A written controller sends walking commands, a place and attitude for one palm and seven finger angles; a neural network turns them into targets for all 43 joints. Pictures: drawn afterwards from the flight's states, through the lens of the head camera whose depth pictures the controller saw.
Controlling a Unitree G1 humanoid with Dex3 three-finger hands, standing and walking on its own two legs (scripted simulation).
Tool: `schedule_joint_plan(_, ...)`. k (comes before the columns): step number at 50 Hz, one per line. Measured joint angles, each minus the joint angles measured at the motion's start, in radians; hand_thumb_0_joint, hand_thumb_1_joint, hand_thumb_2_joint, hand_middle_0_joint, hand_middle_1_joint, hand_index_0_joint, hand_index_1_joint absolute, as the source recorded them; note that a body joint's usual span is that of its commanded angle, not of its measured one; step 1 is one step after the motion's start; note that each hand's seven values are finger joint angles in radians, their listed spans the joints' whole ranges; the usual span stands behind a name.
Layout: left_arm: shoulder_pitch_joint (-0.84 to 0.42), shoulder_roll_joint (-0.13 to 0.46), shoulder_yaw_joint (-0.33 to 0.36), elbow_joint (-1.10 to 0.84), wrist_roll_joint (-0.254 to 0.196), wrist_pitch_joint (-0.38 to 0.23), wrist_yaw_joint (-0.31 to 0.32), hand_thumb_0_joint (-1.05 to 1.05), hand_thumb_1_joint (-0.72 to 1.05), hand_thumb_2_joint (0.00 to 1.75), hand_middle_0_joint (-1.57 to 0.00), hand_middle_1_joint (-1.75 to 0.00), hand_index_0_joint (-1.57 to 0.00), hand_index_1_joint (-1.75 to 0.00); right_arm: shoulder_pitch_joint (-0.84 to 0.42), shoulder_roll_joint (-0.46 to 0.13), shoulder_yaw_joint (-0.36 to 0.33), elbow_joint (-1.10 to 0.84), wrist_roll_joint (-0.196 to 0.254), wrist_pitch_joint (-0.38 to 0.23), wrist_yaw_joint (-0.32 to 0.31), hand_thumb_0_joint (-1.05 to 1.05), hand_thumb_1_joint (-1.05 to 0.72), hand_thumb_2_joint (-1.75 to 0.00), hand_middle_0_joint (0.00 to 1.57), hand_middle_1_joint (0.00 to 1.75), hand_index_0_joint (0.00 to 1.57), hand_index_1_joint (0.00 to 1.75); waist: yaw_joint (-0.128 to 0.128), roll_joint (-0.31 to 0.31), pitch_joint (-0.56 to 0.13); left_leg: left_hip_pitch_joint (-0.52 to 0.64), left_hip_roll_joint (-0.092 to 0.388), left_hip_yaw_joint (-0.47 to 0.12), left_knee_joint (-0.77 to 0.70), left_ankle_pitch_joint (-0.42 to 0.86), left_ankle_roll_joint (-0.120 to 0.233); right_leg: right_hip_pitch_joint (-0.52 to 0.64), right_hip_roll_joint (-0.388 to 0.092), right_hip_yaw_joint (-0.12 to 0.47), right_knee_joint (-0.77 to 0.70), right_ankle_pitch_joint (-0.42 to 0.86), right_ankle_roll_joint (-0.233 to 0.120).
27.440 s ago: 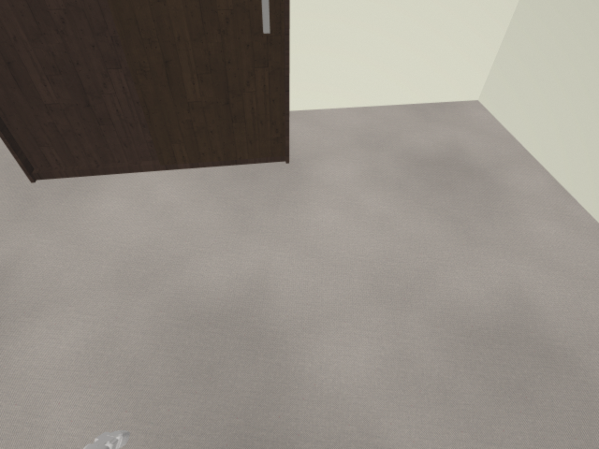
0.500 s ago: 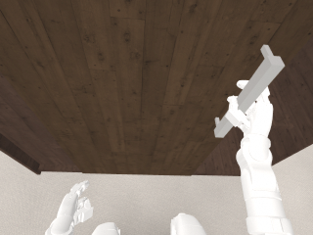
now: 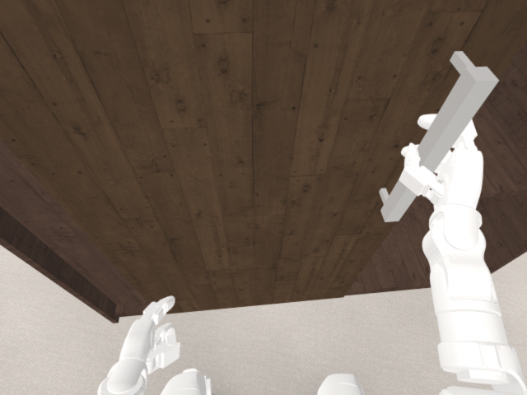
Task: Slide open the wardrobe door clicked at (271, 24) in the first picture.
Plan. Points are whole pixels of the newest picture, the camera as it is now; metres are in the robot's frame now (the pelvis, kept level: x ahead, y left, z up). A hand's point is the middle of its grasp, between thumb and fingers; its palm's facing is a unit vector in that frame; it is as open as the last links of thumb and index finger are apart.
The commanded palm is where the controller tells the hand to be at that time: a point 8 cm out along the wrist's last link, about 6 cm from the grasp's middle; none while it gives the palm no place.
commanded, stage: step sideways, sliding the door along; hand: right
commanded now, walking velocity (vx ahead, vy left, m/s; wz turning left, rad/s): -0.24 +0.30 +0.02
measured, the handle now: (418, 152) +0.41 -0.26 +0.12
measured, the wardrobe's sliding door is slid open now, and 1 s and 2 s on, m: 0.48 0.49 0.49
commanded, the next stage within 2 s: stop walking and hold the door there in 0.32 s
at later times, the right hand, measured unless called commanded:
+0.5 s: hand (401, 168) +0.37 -0.22 +0.13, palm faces +0.43 +0.90 -0.12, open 6.6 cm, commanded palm +0.33 -0.23 +0.09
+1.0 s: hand (408, 172) +0.37 -0.23 +0.13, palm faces +0.52 +0.78 -0.35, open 6.9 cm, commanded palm +0.32 -0.25 +0.09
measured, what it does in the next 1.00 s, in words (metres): steps to the left: right foot, then left foot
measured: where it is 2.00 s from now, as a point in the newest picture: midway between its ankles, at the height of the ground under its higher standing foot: outside the picture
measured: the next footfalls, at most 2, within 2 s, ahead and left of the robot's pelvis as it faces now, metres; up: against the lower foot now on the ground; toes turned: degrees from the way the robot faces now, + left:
right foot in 0.20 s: +0.05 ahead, -0.08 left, +0.00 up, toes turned -5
left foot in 0.74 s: +0.21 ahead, +0.29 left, +0.00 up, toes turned +1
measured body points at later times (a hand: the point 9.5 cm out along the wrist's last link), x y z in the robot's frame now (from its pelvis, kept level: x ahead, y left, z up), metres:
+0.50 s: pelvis +0.02 +0.06 +0.06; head +0.10 -0.01 +0.50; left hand +0.19 +0.28 -0.02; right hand +0.34 -0.26 +0.14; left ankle -0.02 +0.26 -0.46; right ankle +0.01 -0.07 -0.70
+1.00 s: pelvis +0.03 +0.10 +0.02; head +0.05 +0.12 +0.46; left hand +0.12 +0.40 -0.10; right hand +0.34 -0.27 +0.15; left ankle +0.17 +0.29 -0.70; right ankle +0.05 -0.03 -0.69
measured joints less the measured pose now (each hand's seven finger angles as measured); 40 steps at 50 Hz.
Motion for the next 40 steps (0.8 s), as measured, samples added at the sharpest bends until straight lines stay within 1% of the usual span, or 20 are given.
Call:
schedule_joint_plan(1, -0.026, 0.024, 0.002, 0.022, -0.004, -0.003, 0.000, 0.01, 0.90, 0.90, -0.20, -0.30, -0.20, -0.30, -0.002, 0.008, -0.027, 0.007, -0.006, -0.005, -0.005, 0.01, -0.66, -0.84, 0.39, 1.38, 0.20, 1.37, 0.021, -0.035, 0.014, -0.003, -0.010, 0.019, 0.044, -0.053, -0.004, -0.040, 0.003, 0.039, 0.110, -0.062, -0.026)
schedule_joint_plan(3, -0.068, 0.073, 0.023, 0.066, 0.000, -0.006, 0.010, 0.01, 0.90, 0.90, -0.20, -0.30, -0.20, -0.30, 0.010, 0.031, -0.057, 0.006, -0.002, -0.002, -0.019, 0.00, -0.66, -0.84, 0.39, 1.38, 0.18, 1.37, 0.064, -0.087, 0.039, -0.016, -0.009, 0.037, 0.106, -0.087, -0.003, -0.122, 0.099, 0.083, 0.378, -0.207, -0.058)
schedule_joint_plan(5, -0.085, 0.106, 0.042, 0.093, 0.004, -0.005, 0.019, 0.01, 0.90, 0.90, -0.20, -0.30, -0.20, -0.30, 0.038, 0.043, -0.087, -0.019, 0.022, 0.009, -0.041, 0.00, -0.67, -0.83, 0.36, 1.35, 0.17, 1.37, 0.073, -0.086, 0.045, -0.030, -0.002, 0.012, 0.091, -0.059, -0.002, -0.168, 0.222, 0.033, 0.575, -0.248, -0.072)
schedule_joint_plan(6, -0.083, 0.116, 0.049, 0.098, 0.004, -0.003, 0.022, 0.01, 0.90, 0.90, -0.20, -0.30, -0.20, -0.30, 0.052, 0.046, -0.097, -0.035, 0.028, 0.010, -0.048, 0.01, -0.67, -0.83, 0.35, 1.34, 0.17, 1.38, 0.077, -0.079, 0.048, -0.029, -0.003, 0.005, 0.067, -0.040, 0.002, -0.175, 0.264, -0.004, 0.604, -0.252, -0.077)
schedule_joint_plan(7, -0.073, 0.121, 0.054, 0.099, 0.002, 0.002, 0.024, 0.01, 0.91, 0.90, -0.20, -0.30, -0.20, -0.29, 0.062, 0.047, -0.101, -0.052, 0.028, 0.008, -0.053, 0.01, -0.67, -0.83, 0.34, 1.34, 0.16, 1.38, 0.082, -0.066, 0.048, -0.023, -0.003, 0.006, 0.039, -0.024, 0.006, -0.165, 0.294, -0.040, 0.559, -0.256, -0.085)
schedule_joint_plan(9, -0.036, 0.118, 0.054, 0.098, -0.006, 0.015, 0.025, 0.01, 0.91, 0.90, -0.20, -0.30, -0.20, -0.29, 0.071, 0.044, -0.094, -0.083, 0.024, -0.003, -0.052, 0.02, -0.68, -0.84, 0.33, 1.34, 0.16, 1.39, 0.095, -0.026, 0.039, -0.021, 0.001, 0.024, 0.009, -0.002, 0.015, -0.093, 0.325, -0.099, 0.252, -0.177, -0.096)
schedule_joint_plan(10, -0.013, 0.117, 0.055, 0.093, -0.007, 0.021, 0.027, 0.01, 0.91, 0.90, -0.20, -0.30, -0.20, -0.29, 0.068, 0.042, -0.084, -0.099, 0.023, -0.010, -0.050, 0.03, -0.69, -0.84, 0.33, 1.34, 0.15, 1.39, 0.098, -0.010, 0.035, -0.032, -0.003, 0.036, 0.029, 0.004, 0.023, -0.041, 0.321, -0.120, 0.066, -0.045, -0.104)
schedule_joint_plan(13, 0.013, 0.071, 0.064, 0.107, 0.000, 0.034, 0.025, 0.01, 0.91, 0.90, -0.19, -0.30, -0.19, -0.29, 0.050, 0.014, -0.069, -0.111, -0.001, -0.027, -0.045, 0.04, -0.70, -0.84, 0.34, 1.36, 0.15, 1.36, 0.045, 0.076, 0.086, -0.095, -0.042, -0.041, 0.344, -0.134, 0.024, 0.032, 0.312, -0.157, 0.002, -0.017, -0.144)
schedule_joint_plan(17, 0.058, 0.030, 0.039, 0.100, 0.010, 0.035, 0.003, 0.01, 0.91, 0.90, -0.20, -0.30, -0.19, -0.29, 0.118, 0.006, -0.079, -0.119, -0.019, -0.029, -0.052, 0.04, -0.69, -0.83, 0.29, 1.38, 0.19, 1.34, 0.061, 0.060, 0.021, -0.204, -0.125, -0.052, 0.867, -0.214, 0.016, 0.059, 0.224, -0.114, -0.115, 0.009, -0.126)
schedule_joint_plan(19, 0.069, 0.022, 0.025, 0.085, 0.009, 0.037, 0.004, 0.02, 0.90, 0.90, -0.20, -0.30, -0.20, -0.29, 0.153, 0.003, -0.082, -0.143, -0.017, -0.021, -0.058, 0.05, -0.69, -0.83, 0.27, 1.39, 0.21, 1.34, 0.047, 0.041, -0.021, -0.262, -0.132, -0.057, 1.023, -0.239, 0.010, 0.055, 0.173, -0.112, -0.176, 0.041, -0.113)
schedule_joint_plan(21, 0.064, 0.018, 0.013, 0.068, 0.013, 0.030, 0.012, 0.01, 0.90, 0.90, -0.20, -0.30, -0.20, -0.30, 0.179, -0.002, -0.088, -0.174, -0.014, -0.019, -0.062, 0.05, -0.69, -0.84, 0.26, 1.39, 0.22, 1.35, 0.029, 0.029, -0.039, -0.310, -0.121, -0.067, 1.088, -0.264, 0.000, 0.057, 0.127, -0.120, -0.222, 0.063, -0.098)
schedule_joint_plan(23, 0.042, 0.009, -0.001, 0.057, 0.020, 0.020, 0.021, 0.01, 0.90, 0.90, -0.20, -0.30, -0.20, -0.30, 0.210, -0.031, -0.113, -0.190, -0.026, -0.044, -0.047, 0.04, -0.68, -0.84, 0.27, 1.40, 0.22, 1.35, 0.017, 0.035, -0.043, -0.349, -0.105, -0.077, 1.064, -0.284, -0.010, 0.075, 0.094, -0.141, -0.264, 0.080, -0.081)
schedule_joint_plan(25, 0.014, -0.005, -0.016, 0.038, 0.024, 0.022, 0.034, 0.01, 0.90, 0.90, -0.20, -0.30, -0.20, -0.30, 0.270, -0.115, -0.153, -0.179, -0.046, -0.096, -0.012, 0.00, -0.65, -0.83, 0.30, 1.40, 0.23, 1.35, 0.023, 0.051, -0.048, -0.380, -0.089, -0.069, 0.971, -0.299, -0.014, 0.105, 0.071, -0.178, -0.296, 0.089, -0.065)
schedule_joint_plan(28, 0.001, -0.018, -0.016, 0.003, 0.028, -0.008, 0.048, 0.01, 0.90, 0.90, -0.20, -0.30, -0.20, -0.30, 0.327, -0.206, -0.206, -0.158, -0.055, -0.098, 0.008, -0.06, -0.61, -0.79, 0.35, 1.40, 0.28, 1.37, 0.030, 0.059, -0.034, -0.393, -0.066, -0.026, 0.818, -0.302, -0.011, 0.161, 0.056, -0.218, -0.306, 0.080, -0.041)
schedule_joint_plan(31, 0.005, -0.007, -0.017, -0.012, 0.028, -0.038, 0.050, 0.01, 0.90, 0.90, -0.20, -0.30, -0.20, -0.30, 0.357, -0.241, -0.254, -0.098, -0.047, -0.076, 0.012, -0.10, -0.59, -0.77, 0.38, 1.38, 0.31, 1.36, 0.049, 0.040, -0.028, -0.363, -0.047, 0.038, 0.642, -0.268, 0.006, 0.213, 0.056, -0.233, -0.306, 0.066, -0.023)
schedule_joint_plan(34, 0.031, 0.024, -0.018, -0.007, 0.029, -0.066, 0.044, 0.01, 0.90, 0.90, -0.20, -0.30, -0.20, -0.30, 0.348, -0.245, -0.297, -0.002, -0.051, -0.051, 0.019, -0.14, -0.57, -0.76, 0.37, 1.31, 0.30, 1.37, 0.066, 0.010, -0.039, -0.232, -0.058, 0.092, 0.317, -0.171, 0.038, 0.223, 0.055, -0.220, -0.241, 0.028, -0.020)
schedule_joint_plan(35, 0.043, 0.030, -0.017, 0.000, 0.031, -0.077, 0.041, 0.01, 0.90, 0.90, -0.20, -0.30, -0.20, -0.30, 0.336, -0.263, -0.309, 0.032, -0.065, -0.043, 0.027, -0.15, -0.57, -0.76, 0.38, 1.31, 0.30, 1.37, 0.075, 0.024, -0.046, -0.175, -0.061, 0.069, 0.189, -0.091, 0.052, 0.193, 0.069, -0.208, -0.166, 0.006, -0.034)
schedule_joint_plan(37, 0.076, 0.041, -0.019, 0.004, 0.028, -0.087, 0.039, 0.01, 0.90, 0.90, -0.20, -0.30, -0.20, -0.30, 0.308, -0.331, -0.329, 0.084, -0.088, -0.036, 0.056, -0.19, -0.54, -0.75, 0.39, 1.31, 0.28, 1.37, 0.114, 0.121, -0.080, -0.065, -0.016, -0.091, -0.038, 0.135, 0.102, 0.058, 0.168, -0.147, 0.121, -0.048, -0.086)
schedule_joint_plan(38, 0.067, 0.071, -0.019, 0.018, 0.028, -0.087, 0.043, 0.01, 0.90, 0.90, -0.20, -0.30, -0.20, -0.30, 0.293, -0.335, -0.352, 0.108, -0.098, -0.038, 0.066, -0.20, -0.54, -0.75, 0.40, 1.32, 0.26, 1.36, 0.129, 0.119, -0.081, -0.063, -0.010, -0.135, -0.017, 0.092, 0.055, -0.010, 0.197, -0.098, 0.298, -0.077, -0.102)
schedule_joint_plan(40, -0.002, 0.155, 0.006, 0.085, 0.039, -0.081, 0.062, 0.01, 0.90, 0.90, -0.20, -0.30, -0.20, -0.30, 0.281, -0.279, -0.403, 0.167, -0.107, -0.058, 0.059, -0.21, -0.54, -0.75, 0.41, 1.34, 0.25, 1.33, 0.149, -0.003, -0.043, -0.098, -0.059, -0.132, 0.090, 0.020, -0.006, -0.098, 0.227, 0.003, 0.551, -0.131, -0.120)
